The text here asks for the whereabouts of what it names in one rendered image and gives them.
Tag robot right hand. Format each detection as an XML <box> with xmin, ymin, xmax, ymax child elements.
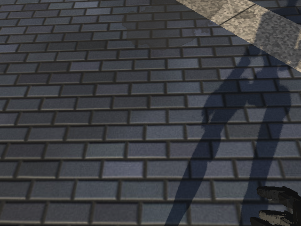
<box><xmin>250</xmin><ymin>186</ymin><xmax>301</xmax><ymax>226</ymax></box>

